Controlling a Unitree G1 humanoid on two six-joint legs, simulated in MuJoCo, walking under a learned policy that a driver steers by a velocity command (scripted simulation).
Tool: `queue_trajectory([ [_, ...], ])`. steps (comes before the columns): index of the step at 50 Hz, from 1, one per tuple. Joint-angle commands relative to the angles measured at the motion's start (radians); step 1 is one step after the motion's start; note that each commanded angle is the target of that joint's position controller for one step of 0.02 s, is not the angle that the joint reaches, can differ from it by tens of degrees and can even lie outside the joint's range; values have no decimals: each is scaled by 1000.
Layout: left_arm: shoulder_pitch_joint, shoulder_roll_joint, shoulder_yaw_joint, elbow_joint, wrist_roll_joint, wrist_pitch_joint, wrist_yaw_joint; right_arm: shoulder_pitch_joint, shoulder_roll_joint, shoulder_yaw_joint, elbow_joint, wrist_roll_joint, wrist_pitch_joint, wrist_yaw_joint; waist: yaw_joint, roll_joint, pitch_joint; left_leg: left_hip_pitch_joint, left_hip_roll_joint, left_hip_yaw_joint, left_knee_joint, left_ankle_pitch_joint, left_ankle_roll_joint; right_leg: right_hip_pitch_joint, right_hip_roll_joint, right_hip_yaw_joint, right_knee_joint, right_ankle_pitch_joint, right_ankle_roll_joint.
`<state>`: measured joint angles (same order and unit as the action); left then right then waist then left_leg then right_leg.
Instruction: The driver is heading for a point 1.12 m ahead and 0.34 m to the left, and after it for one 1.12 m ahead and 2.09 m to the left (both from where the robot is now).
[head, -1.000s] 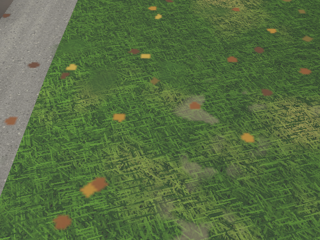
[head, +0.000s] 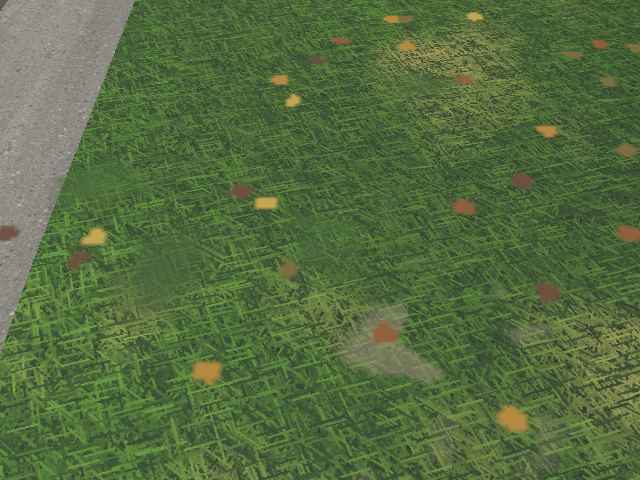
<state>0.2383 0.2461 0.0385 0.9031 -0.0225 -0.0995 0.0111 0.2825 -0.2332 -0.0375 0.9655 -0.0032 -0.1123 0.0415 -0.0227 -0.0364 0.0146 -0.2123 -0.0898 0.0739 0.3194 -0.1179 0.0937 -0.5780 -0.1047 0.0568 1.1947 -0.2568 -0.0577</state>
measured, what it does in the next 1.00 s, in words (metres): walks ahead, turning left: right foot, then left foot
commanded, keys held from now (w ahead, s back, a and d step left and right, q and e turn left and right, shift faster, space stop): w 0.20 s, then w+q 0.80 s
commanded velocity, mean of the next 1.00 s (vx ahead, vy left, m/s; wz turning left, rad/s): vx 0.50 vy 0.00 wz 0.34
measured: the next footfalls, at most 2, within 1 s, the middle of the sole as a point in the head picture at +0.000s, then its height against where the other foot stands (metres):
right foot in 0.34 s outside the picture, level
left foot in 0.90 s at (263, 438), level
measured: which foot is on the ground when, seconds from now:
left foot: down 0.00-0.36, up 0.38-0.88, down 0.90-1.00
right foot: up 0.00-0.32, down 0.34-0.90, up 0.92-1.00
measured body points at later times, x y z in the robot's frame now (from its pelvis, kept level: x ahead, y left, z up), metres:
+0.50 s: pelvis +0.28 -0.08 +0.00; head +0.30 -0.09 +0.45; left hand +0.36 +0.19 -0.12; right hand +0.35 -0.34 -0.15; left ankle +0.21 +0.07 -0.65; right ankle +0.33 -0.17 -0.74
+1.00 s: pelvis +0.52 +0.03 -0.02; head +0.56 +0.05 +0.43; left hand +0.49 +0.32 -0.15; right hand +0.76 -0.16 -0.13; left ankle +0.56 +0.12 -0.74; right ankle +0.44 -0.16 -0.63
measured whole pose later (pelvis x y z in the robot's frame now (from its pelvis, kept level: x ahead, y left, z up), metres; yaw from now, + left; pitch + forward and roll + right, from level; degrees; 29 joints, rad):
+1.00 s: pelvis +0.52 +0.03 -0.02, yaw +24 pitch +2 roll +0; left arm 0.24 0.27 0.06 0.88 -0.03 -0.12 0.01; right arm 0.16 -0.27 -0.09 0.76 0.02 -0.06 0.04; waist 0.01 0.00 0.06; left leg -0.43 -0.07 0.04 0.60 -0.20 0.11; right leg -0.32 -0.06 -0.01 1.24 -0.45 0.00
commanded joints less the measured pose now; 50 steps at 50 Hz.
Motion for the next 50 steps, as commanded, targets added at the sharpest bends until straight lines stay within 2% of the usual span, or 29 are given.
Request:
queue_trajectory([
  [1, 77, 49, 18, -34, 16, 15, 12, -32, -108, -15, -43, -2, -21, -13, 58, 83, 38, -81, 279, -227, -235, 67, 176, -52, -65, 8, -89, 110, 32],
  [6, -136, 35, 14, -97, 15, 0, 2, 74, -145, -20, -22, 11, -3, -39, -13, 74, 43, 35, 261, -173, -222, 110, 129, -107, -36, -27, -440, 352, 47],
  [11, -289, 37, 6, -149, 1, -9, -27, 165, -156, -24, 12, 24, 15, -42, -67, 84, 73, 163, 302, -180, -163, 80, 115, -89, 7, -48, -619, 322, 43],
  [14, -267, 72, 16, -164, 0, -27, -42, 158, -173, -32, 13, 27, 31, -49, -25, 105, 61, 216, 340, -233, -82, 123, 96, -4, 35, -39, -696, 213, 16],
  [15, -207, 94, 27, -152, 1, -33, -42, 135, -184, -36, 6, 27, 36, -50, 15, 118, 31, 209, 334, -235, -22, 217, 84, 93, 58, -55, -715, 185, 5],
  [16, -70, 134, 50, -112, 3, -37, -36, 113, -171, -30, -4, 21, 39, -49, 85, 109, -49, 178, 282, -204, 127, 349, 61, 279, 83, -75, -736, 175, -18],
  [17, 134, 210, 75, -69, 15, -40, -26, 92, -127, -12, -32, 7, 37, -46, 167, 55, -205, 14, 215, -151, 407, 261, 22, 586, -40, 40, -697, 193, -76],
  [18, 255, 316, 102, -44, 34, -30, -23, 214, 8, 24, -47, 13, 18, -41, 138, -204, -371, -390, 51, -63, 802, -165, -54, 991, -304, 452, -755, 82, -215],
  [19, 265, 222, 78, -41, 36, -28, -24, 217, -51, 12, -29, 40, -2, -38, 148, -229, -430, -505, 54, -214, 979, -432, -49, 991, -344, 663, -871, -14, -241],
  [20, 171, 156, 57, -60, 29, -30, -23, 134, -142, -14, -54, 62, -6, -41, 133, -152, -267, -573, 108, -226, 1032, -370, -35, 856, -315, 507, -884, -11, -186],
  [21, 80, 117, 43, -77, 24, -30, -23, 72, -145, -19, -70, 57, -1, -47, 103, -81, -182, -552, 161, -197, 1009, -279, -33, 710, -277, 361, -907, 48, -152],
  [22, 15, 87, 34, -77, 23, -30, -28, 41, -129, -24, -75, 44, 9, -53, 75, -41, -107, -512, 190, -188, 949, -215, -37, 580, -232, 254, -953, 100, -132],
  [23, -17, 66, 28, -73, 28, -33, -29, 55, -113, -32, -73, 38, 25, -54, 41, -62, -69, -458, 218, -193, 901, -169, -37, 499, -194, 165, -991, 129, -112],
  [25, -24, 66, 33, -54, 33, -37, -29, 82, -63, -32, -71, 40, 53, -50, 13, -62, -32, -407, 224, -179, 876, -126, -39, 420, -165, 56, -1035, 207, -111],
  [26, -16, 79, 38, -44, 35, -40, -26, 73, -56, -34, -82, 40, 62, -49, 7, -50, -16, -424, 226, -180, 865, -98, -40, 410, -165, 15, -1046, 256, -115],
  [30, 16, 110, 51, -20, 41, -34, -6, -24, -58, -44, -134, 30, 72, -45, 15, -20, 22, -528, 219, -200, 717, 53, -55, 451, -167, -94, -1066, 332, -120],
  [34, 46, 139, 58, -12, 34, -22, 10, -160, -43, -37, -184, 23, 65, -19, 55, -8, 58, -522, 211, -127, 505, 181, -52, 498, -164, -187, -1076, 322, -101],
  [37, 99, 154, 65, 5, 25, -6, 15, -261, -34, -30, -232, 24, 63, 1, 92, 2, 91, -554, 206, -80, 413, 160, -37, 591, -190, -225, -1052, 340, -94],
  [39, 116, 165, 70, 12, 15, 7, 15, -301, -36, -29, -263, 27, 63, 13, 97, -5, 100, -558, 196, -48, 376, 96, -21, 654, -206, -246, -1013, 390, -85],
  [40, 111, 173, 73, 12, 11, 13, 15, -307, -41, -31, -276, 28, 64, 19, 89, -12, 97, -536, 183, -26, 360, 51, -8, 674, -211, -260, -983, 460, -77],
  [42, 82, 204, 80, 0, 4, 24, 18, -270, -71, -46, -290, 29, 68, 24, 45, -49, 43, -406, 120, 38, 350, -47, 27, 686, -209, -292, -865, 786, -57],
  [43, 67, 219, 84, -5, 1, 31, 20, -197, -100, -62, -280, 32, 70, 23, -2, -69, -8, -297, 76, 66, 350, -92, 49, 681, -202, -304, -747, 944, -46],
  [44, 40, 228, 84, -13, -4, 38, 21, -56, -144, -89, -247, 35, 69, 18, -86, -60, -83, -100, 28, 81, 284, -52, 82, 630, -173, -324, -555, 995, -23],
  [45, 39, 217, 79, -28, 2, 35, 23, 112, -225, -128, -201, 33, 74, -1, -161, 0, -172, 204, 49, -23, 232, -11, 127, 425, -130, -325, -276, 785, 25],
  [46, 114, 55, 33, -75, 48, 12, 8, 124, -342, -146, -192, 35, 74, -18, -53, 288, -222, 524, 316, -517, 196, -16, 266, -21, 42, -275, 90, -208, 81],
  [47, 73, 84, 26, -115, 5, -40, -7, 160, -313, -128, -228, 17, 57, -12, -73, 239, -409, 644, 447, -938, -5, -191, 387, -183, 136, -10, 264, -361, 79],
  [48, -57, 141, 41, -144, -34, -65, -15, 143, -237, -108, -217, 9, 45, -7, -107, 145, -286, 588, 415, -812, -41, -133, 315, -288, 83, 35, 260, -264, 50],
  [49, -77, 135, 37, -150, -28, -74, -12, 80, -194, -96, -224, 19, 37, -8, -68, 95, -188, 445, 374, -664, -30, -58, 271, -277, 37, 31, 176, -168, 29],
  [50, -67, 138, 42, -132, -1, -70, -3, -12, -155, -83, -247, 23, 35, -8, -15, 30, -129, 281, 329, -552, -33, 38, 235, -194, -3, 30, 91, -109, 33],
])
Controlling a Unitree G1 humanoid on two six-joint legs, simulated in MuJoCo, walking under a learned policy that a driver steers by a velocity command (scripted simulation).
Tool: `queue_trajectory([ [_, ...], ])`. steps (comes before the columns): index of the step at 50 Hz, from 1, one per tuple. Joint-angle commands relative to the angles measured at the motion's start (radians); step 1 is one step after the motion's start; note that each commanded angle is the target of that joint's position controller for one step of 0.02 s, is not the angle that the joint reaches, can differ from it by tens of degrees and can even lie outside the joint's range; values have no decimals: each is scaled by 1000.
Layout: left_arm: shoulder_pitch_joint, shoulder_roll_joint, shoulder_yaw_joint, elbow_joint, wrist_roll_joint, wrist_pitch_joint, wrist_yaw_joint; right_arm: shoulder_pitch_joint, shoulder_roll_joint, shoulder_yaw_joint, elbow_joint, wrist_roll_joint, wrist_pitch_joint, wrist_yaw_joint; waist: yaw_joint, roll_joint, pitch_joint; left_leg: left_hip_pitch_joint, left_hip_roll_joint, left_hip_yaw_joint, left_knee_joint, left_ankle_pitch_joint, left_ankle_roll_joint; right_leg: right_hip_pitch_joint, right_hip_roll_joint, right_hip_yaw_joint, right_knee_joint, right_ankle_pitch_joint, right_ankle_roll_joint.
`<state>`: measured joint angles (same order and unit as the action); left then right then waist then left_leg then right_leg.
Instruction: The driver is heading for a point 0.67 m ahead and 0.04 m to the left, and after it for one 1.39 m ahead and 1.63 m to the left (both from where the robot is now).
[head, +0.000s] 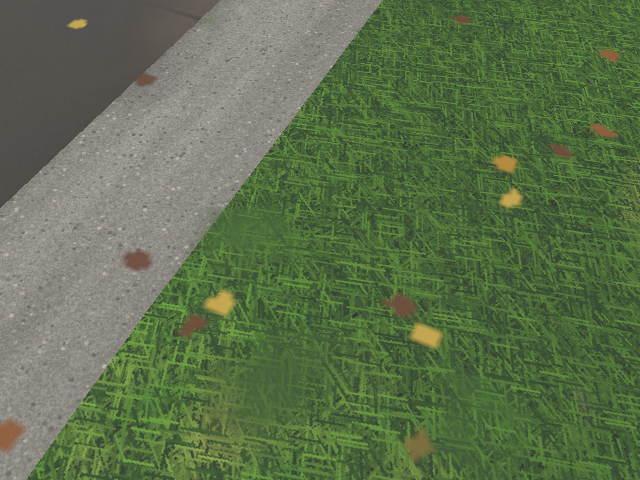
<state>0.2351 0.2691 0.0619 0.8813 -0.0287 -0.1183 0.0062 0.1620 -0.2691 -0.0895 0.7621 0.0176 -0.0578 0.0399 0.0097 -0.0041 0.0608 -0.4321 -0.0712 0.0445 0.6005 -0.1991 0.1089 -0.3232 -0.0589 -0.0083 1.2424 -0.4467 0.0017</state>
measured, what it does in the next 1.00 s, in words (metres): walks ahead, turning left: right foot, then left foot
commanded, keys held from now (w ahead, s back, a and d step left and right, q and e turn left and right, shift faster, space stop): w+q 0.36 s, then w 0.46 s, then w+q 0.18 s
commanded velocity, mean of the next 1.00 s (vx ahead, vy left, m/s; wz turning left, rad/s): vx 0.50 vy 0.00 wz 0.38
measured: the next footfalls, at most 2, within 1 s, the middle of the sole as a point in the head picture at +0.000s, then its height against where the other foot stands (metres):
right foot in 0.40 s outside the picture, level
left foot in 0.90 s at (230, 411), level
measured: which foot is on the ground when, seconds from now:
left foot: down 0.00-0.42, up 0.44-0.88, down 0.90-1.00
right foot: up 0.00-0.38, down 0.40-0.90, up 0.92-1.00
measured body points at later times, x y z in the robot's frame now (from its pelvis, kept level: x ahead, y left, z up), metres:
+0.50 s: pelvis +0.29 -0.03 +0.01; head +0.31 -0.02 +0.46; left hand +0.39 +0.27 -0.08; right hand +0.42 -0.28 -0.11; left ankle +0.13 +0.06 -0.64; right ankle +0.38 -0.11 -0.72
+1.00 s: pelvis +0.51 +0.10 +0.01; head +0.53 +0.12 +0.46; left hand +0.46 +0.38 -0.12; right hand +0.77 -0.08 -0.07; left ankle +0.54 +0.20 -0.72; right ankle +0.45 -0.08 -0.64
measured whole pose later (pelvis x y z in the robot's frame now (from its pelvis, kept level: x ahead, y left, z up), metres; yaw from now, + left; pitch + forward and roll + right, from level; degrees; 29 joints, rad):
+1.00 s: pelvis +0.51 +0.10 +0.01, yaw +22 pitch +2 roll -1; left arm 0.31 0.30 0.05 0.84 -0.01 -0.10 -0.01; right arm 0.16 -0.27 -0.05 0.68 0.01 -0.07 0.03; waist 0.03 -0.02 0.01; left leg -0.40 -0.04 0.00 0.52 -0.17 0.06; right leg -0.35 -0.04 0.02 1.10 -0.41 -0.01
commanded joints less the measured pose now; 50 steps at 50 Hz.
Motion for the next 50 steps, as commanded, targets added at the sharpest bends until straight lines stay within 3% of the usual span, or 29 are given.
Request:
queue_trajectory([
  [1, -39, 130, 30, -105, 21, -37, 4, 55, -92, -20, -62, -5, -21, -9, -9, 3, -151, 385, 279, -453, -332, 200, 205, -366, -73, 101, -21, 114, -18],
  [3, -25, 116, 35, -116, 32, -9, 2, 47, -100, -19, -71, -6, -24, -17, 20, 9, -129, 279, 251, -403, -369, 270, 203, -298, -78, 88, -107, 142, 7],
  [6, -113, 80, 25, -155, 47, 8, 9, 101, -145, -30, -61, -1, -26, -39, 3, 18, -87, 210, 214, -327, -388, 339, 194, -316, -52, 60, -280, 269, 47],
  [10, -262, 51, 10, -201, 37, 3, -3, 165, -144, -29, -51, 6, -15, -52, -58, 75, -61, 191, 155, -287, -364, 225, 130, -265, 14, 50, -588, 510, 46],
  [14, -344, 75, 13, -244, 22, -11, -22, 220, -145, -29, -36, 12, -6, -55, -90, 100, -55, 256, 188, -368, -301, 153, 110, -226, 50, 65, -715, 523, 30],
  [17, -320, 109, 25, -253, 20, -27, -32, 215, -148, -31, -40, 11, 5, -63, -65, 128, -64, 330, 217, -456, -216, 162, 93, -172, 63, 77, -770, 408, 1],
  [19, -168, 141, 45, -216, 26, -38, -27, 177, -124, -22, -56, 6, 9, -63, 17, 145, -128, 321, 170, -439, -92, 287, 57, 33, 66, 48, -826, 406, -44],
  [20, -24, 183, 57, -197, 46, -41, -22, 161, -73, -2, -73, -7, 4, -57, 81, 96, -252, 227, 122, -375, 129, 257, 22, 277, -56, 147, -788, 412, -108],
  [21, 132, 265, 81, -164, 65, -32, -18, 295, -16, 16, -82, 12, -6, -58, 67, -164, -416, -115, -16, -244, 483, -33, -61, 670, -275, 535, -812, 273, -271],
  [22, 162, 212, 71, -136, 37, -24, -30, 344, -55, 18, -68, 24, -13, -58, 59, -300, -413, -301, -8, -248, 654, -384, -75, 712, -361, 809, -924, 70, -316],
  [23, 112, 134, 50, -148, 21, -17, -29, 262, -132, 1, -62, 27, -11, -55, 74, -174, -259, -371, 42, -264, 731, -314, -76, 588, -326, 707, -944, -28, -274],
  [24, 52, 105, 38, -160, 25, -6, -28, 173, -139, 0, -80, 14, -9, -54, 67, -80, -162, -359, 80, -219, 728, -236, -76, 447, -282, 565, -958, 27, -240],
  [25, 7, 90, 29, -157, 32, 1, -29, 115, -127, 1, -98, -1, -12, -52, 44, -45, -87, -335, 106, -199, 667, -185, -73, 314, -240, 470, -989, 123, -230],
  [26, -16, 74, 21, -156, 39, 0, -29, 105, -113, -2, -102, -7, -11, -48, 15, -55, -64, -291, 139, -191, 609, -149, -70, 237, -204, 400, -1014, 202, -218],
  [29, -7, 91, 23, -133, 30, -8, -31, 124, -60, 11, -99, -4, -6, -42, -13, -92, -67, -228, 169, -136, 487, -104, -79, 160, -165, 281, -1068, 355, -232],
  [33, 31, 147, 36, -108, 19, -2, -23, 4, -32, 31, -133, -13, -17, -37, 18, -66, -61, -220, 182, -98, 236, 78, -95, 168, -153, 170, -1099, 465, -229],
  [36, 77, 166, 36, -87, 8, 10, -21, -90, -29, 37, -150, -5, -24, -26, 55, -73, -46, -154, 152, -64, 71, 193, -102, 169, -132, 107, -1090, 461, -203],
  [40, 140, 182, 36, -55, -1, 29, -21, -181, -50, 33, -186, 6, -29, -10, 76, -86, -22, -136, 127, -52, -35, 158, -81, 256, -181, 126, -1049, 448, -186],
  [42, 129, 201, 41, -47, -2, 40, -16, -158, -72, 25, -186, 6, -32, -4, 44, -99, -34, -82, 110, -36, -80, 105, -53, 302, -202, 118, -1000, 517, -166],
  [43, 110, 207, 42, -48, -3, 44, -13, -95, -90, 15, -169, 0, -31, -5, 0, -95, -69, 20, 85, -10, -115, 109, -31, 304, -186, 81, -924, 648, -145],
  [44, 116, 187, 35, -47, 0, 46, -9, 26, -130, -8, -129, -6, -27, -11, -53, -71, -149, 199, 60, 7, -132, 112, -2, 279, -140, 22, -768, 782, -118],
  [45, 106, 147, 16, -70, 22, 43, -2, 199, -196, -31, -96, -12, -22, -20, -126, 8, -273, 467, 186, -152, -105, 142, 58, 117, -95, -40, -498, 663, -72],
  [46, 174, 53, -16, -112, 39, 21, -4, 269, -303, -52, -86, -16, -15, -22, -92, 264, -354, 780, 397, -616, -190, 10, 218, -303, 69, -68, -132, 150, 0],
  [47, 148, 111, -5, -106, 25, -4, -11, 297, -232, -34, -80, 2, -15, -17, -117, 246, -397, 816, 430, -801, -287, -107, 253, -455, 68, 71, 17, -109, -3],
  [48, 80, 158, 7, -132, 1, -18, -20, 234, -191, -18, -90, -1, -18, -15, -107, 188, -262, 718, 397, -675, -296, -98, 214, -535, 17, 87, 51, -43, -17],
  [49, 30, 152, 3, -141, 4, -23, -20, 176, -163, -10, -103, -7, -18, -15, -84, 109, -192, 589, 346, -552, -302, -20, 185, -505, -20, 74, 7, 41, -24],
  [50, 8, 146, 5, -145, 24, -22, -16, 124, -143, -4, -112, -12, -16, -13, -53, 56, -138, 464, 312, -484, -327, 65, 169, -457, -42, 70, -69, 95, -17],
])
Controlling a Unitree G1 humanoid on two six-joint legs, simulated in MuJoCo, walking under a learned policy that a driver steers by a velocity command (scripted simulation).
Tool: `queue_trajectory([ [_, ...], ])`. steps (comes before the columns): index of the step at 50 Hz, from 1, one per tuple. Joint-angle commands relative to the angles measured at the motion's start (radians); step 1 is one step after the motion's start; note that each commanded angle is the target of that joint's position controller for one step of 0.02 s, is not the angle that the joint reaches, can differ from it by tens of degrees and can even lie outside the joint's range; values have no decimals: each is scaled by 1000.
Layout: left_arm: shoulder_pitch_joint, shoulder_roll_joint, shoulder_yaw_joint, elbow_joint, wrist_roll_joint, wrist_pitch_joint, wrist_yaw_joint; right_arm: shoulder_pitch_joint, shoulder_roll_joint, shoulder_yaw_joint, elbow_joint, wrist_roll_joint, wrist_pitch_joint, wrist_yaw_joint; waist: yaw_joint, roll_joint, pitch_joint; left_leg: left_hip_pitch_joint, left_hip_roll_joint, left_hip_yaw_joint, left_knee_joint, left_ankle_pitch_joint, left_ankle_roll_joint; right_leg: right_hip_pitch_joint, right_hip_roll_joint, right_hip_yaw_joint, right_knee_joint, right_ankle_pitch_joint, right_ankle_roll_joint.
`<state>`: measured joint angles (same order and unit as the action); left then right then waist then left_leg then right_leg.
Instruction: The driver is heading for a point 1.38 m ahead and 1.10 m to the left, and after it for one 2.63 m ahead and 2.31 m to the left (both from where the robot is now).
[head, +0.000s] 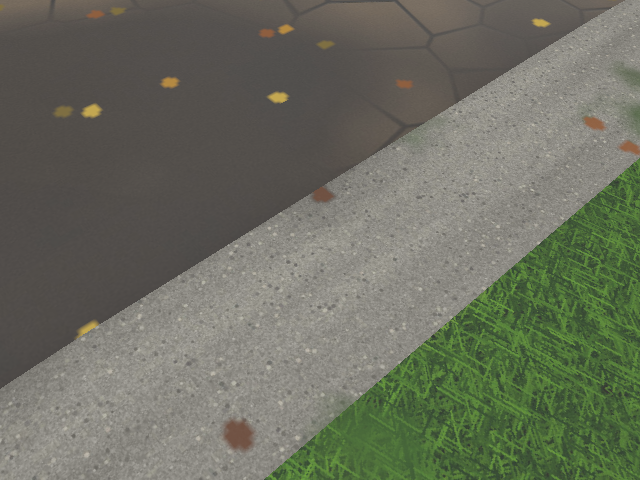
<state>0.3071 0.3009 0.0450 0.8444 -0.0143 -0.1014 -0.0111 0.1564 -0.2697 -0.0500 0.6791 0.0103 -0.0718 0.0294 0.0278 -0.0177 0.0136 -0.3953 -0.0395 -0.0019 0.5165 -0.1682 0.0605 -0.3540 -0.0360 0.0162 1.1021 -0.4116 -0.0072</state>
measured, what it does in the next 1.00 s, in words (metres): walks ahead, turning left: right foot, then left foot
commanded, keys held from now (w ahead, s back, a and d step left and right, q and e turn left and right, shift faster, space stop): w+q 0.64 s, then q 0.36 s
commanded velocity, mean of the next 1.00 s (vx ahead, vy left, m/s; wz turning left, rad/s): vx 0.41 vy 0.00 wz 0.54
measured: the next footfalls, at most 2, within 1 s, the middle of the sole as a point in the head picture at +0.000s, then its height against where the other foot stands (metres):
right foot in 0.38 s outside the picture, level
left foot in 0.86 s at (213, 450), level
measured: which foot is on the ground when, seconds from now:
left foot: down 0.00-0.38, up 0.40-0.84, down 0.86-1.00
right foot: up 0.00-0.36, down 0.38-0.88, up 0.90-1.00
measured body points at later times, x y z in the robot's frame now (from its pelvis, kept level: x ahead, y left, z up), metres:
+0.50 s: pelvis +0.26 -0.03 +0.00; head +0.28 -0.03 +0.45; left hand +0.36 +0.27 -0.08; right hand +0.39 -0.29 -0.12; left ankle +0.14 +0.08 -0.65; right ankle +0.33 -0.13 -0.73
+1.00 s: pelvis +0.45 +0.11 +0.00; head +0.47 +0.13 +0.45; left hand +0.42 +0.40 -0.11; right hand +0.73 -0.05 -0.09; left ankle +0.49 +0.22 -0.73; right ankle +0.44 -0.08 -0.65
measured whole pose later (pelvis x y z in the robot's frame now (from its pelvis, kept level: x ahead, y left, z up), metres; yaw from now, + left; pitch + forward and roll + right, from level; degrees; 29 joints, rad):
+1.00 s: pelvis +0.45 +0.11 +0.00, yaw +34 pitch +2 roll -1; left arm 0.22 0.27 0.02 0.73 0.07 -0.11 -0.01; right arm 0.21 -0.32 -0.05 0.73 -0.03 -0.11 0.03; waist 0.01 0.01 0.01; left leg -0.41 -0.06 -0.02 0.48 -0.10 0.08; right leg -0.36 -0.05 0.00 1.11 -0.56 0.05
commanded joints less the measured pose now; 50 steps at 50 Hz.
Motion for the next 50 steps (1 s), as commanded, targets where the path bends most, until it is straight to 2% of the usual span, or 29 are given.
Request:
queue_trajectory([
  [1, -63, 113, 28, -110, 22, -30, 3, 94, -118, -35, -39, -11, -3, -2, -38, 77, -73, 340, 249, -389, -270, 108, 206, -358, -84, 53, 12, 95, -2],
  [4, -65, 80, 24, -125, 28, -5, 5, 83, -137, -44, -38, -3, -7, -13, -3, 98, -59, 213, 217, -323, -318, 189, 227, -281, -70, 35, -99, 154, 35],
  [9, -262, 40, 6, -181, 24, -4, 0, 160, -175, -59, -6, 8, -2, -37, -63, 91, -7, 135, 164, -250, -317, 125, 178, -211, -15, 35, -441, 437, 55],
  [13, -352, 68, 13, -217, 7, -15, -12, 228, -181, -62, 19, 20, 7, -43, -90, 99, -2, 172, 186, -316, -257, 46, 157, -139, 19, 58, -563, 464, 46],
  [15, -347, 92, 24, -224, 6, -21, -16, 231, -179, -63, 22, 18, 14, -46, -77, 116, -7, 213, 200, -370, -202, 28, 140, -98, 25, 66, -601, 397, 28],
  [17, -263, 105, 37, -205, 6, -28, -12, 217, -161, -59, 18, 16, 24, -48, -29, 134, -32, 218, 174, -392, -117, 46, 113, 28, 32, 41, -655, 340, -3],
  [18, -171, 131, 50, -187, 15, -30, -5, 212, -125, -46, 11, 11, 25, -47, 15, 123, -93, 176, 123, -363, -5, 66, 83, 185, -4, 58, -668, 331, -34],
  [19, -12, 190, 67, -173, 28, -31, 5, 210, -64, -24, -11, -5, 22, -45, 77, 4, -228, 47, 54, -270, 284, -69, 41, 436, -182, 221, -655, 306, -96],
  [20, 64, 264, 87, -139, 33, -14, 1, 336, -21, -9, -44, 25, 9, -45, 22, -325, -332, -300, -55, -147, 589, -433, -16, 712, -392, 662, -744, 101, -253],
  [21, 50, 175, 70, -149, 13, -9, -3, 323, -124, -29, -19, 37, 7, -48, 40, -231, -262, -425, 24, -177, 736, -407, -31, 670, -399, 740, -791, -91, -250],
  [22, 15, 113, 53, -157, 11, -5, 0, 220, -172, -43, -26, 30, 14, -47, 61, -128, -148, -448, 57, -167, 771, -313, -37, 559, -354, 581, -801, -64, -207],
  [23, -37, 92, 44, -162, 20, -1, 0, 176, -162, -44, -32, 20, 21, -48, 40, -63, -90, -409, 88, -142, 756, -240, -43, 445, -307, 455, -819, 54, -181],
  [24, -74, 70, 37, -156, 23, 3, 0, 147, -148, -47, -43, 12, 24, -44, 19, -65, -41, -387, 112, -139, 713, -192, -47, 359, -270, 369, -843, 147, -174],
  [25, -93, 59, 33, -151, 28, 2, 2, 147, -129, -47, -46, 16, 30, -38, -3, -89, -17, -343, 136, -132, 684, -164, -47, 293, -241, 289, -871, 207, -163],
  [28, -91, 79, 45, -127, 21, -13, 2, 123, -78, -38, -66, 17, 45, -31, -15, -89, 2, -327, 153, -104, 621, -104, -57, 238, -229, 156, -930, 342, -180],
  [33, -87, 125, 60, -94, 19, -6, 11, 19, -58, -28, -96, 11, 40, -12, 1, -53, 23, -320, 150, -70, 374, 114, -62, 266, -215, -29, -937, 540, -167],
  [34, -38, 8, 20, -127, 103, -46, 5, 116, 4, 24, -24, -132, 9, 53, 9, -52, -42, -294, 145, -20, 354, 166, -66, 313, -237, -52, -983, 484, -229],
  [35, -11, 47, 28, -113, 101, -55, 6, 68, 2, 15, -33, -115, 2, 75, 21, -47, 13, -302, 149, -33, 324, 162, -61, 320, -241, -74, -978, 549, -223],
  [37, -13, 123, 42, -114, 90, -55, 7, -38, -43, 12, -61, -76, -6, 91, 25, -35, 17, -268, 133, 2, 222, 161, -53, 354, -219, -150, -940, 697, -191],
  [41, -22, 192, 60, -115, 81, -37, 15, -37, -114, -3, -54, -64, -20, 69, -19, -67, 4, -146, 65, 33, 83, 117, -12, 431, -242, -206, -811, 919, -135],
  [42, -47, 203, 61, -122, 80, -37, 16, 6, -150, -19, -42, -51, -34, 61, -60, -58, -22, -19, 15, 66, 24, 200, 21, 395, -216, -242, -716, 982, -105],
  [43, -29, 183, 51, -120, 87, -42, 9, 79, -212, -47, -19, -40, -53, 46, -96, -31, -93, 199, -38, 87, 3, 325, 74, 302, -165, -267, -571, 982, -55],
  [44, 62, 62, 12, -132, 99, -40, 0, 236, -300, -74, 16, -56, -60, 16, -112, 145, -314, 601, 116, -94, 68, 812, 253, 106, -102, -276, -291, 637, 41],
  [45, 259, -49, -33, -155, 127, -39, -25, 326, -344, -76, 11, -57, -40, -3, -34, 272, -683, 1005, 420, -601, 24, 901, 538, -105, 26, -161, -63, -267, 96],
  [46, -1, 58, -8, -169, 62, -29, -33, 386, -266, -67, 52, -79, -44, -5, -193, 79, -423, 852, 413, -665, -98, 729, 428, -295, 66, -5, 86, -264, 76],
  [47, -163, 83, 3, -230, 53, -27, -24, 331, -280, -76, 64, -56, -55, -12, -177, 106, -206, 628, 348, -502, -135, 582, 324, -378, 23, 36, 155, -243, 52],
  [48, -118, 138, 23, -211, 76, -22, 4, 226, -232, -66, 52, -31, -49, -18, -103, 99, -164, 460, 307, -427, -164, 455, 293, -323, -28, 47, 151, -210, 51],
  [49, -62, 120, 15, -195, 96, -19, 25, 142, -178, -44, 36, -19, -50, -20, -38, 118, -120, 289, 266, -375, -212, 415, 273, -248, -62, 70, 87, -150, 40],
  [50, -35, 90, 1, -189, 100, -10, 36, 86, -160, -32, 13, -23, -50, -18, 13, 102, -76, 120, 252, -357, -274, 343, 261, -145, -75, 72, 40, -108, 40],
])
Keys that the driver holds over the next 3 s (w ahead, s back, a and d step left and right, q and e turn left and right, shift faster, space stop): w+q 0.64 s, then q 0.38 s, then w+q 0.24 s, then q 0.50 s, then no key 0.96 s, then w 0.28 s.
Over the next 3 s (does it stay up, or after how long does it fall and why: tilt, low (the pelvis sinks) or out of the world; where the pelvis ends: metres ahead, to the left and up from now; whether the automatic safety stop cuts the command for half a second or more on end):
stays up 0.68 0.33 0.00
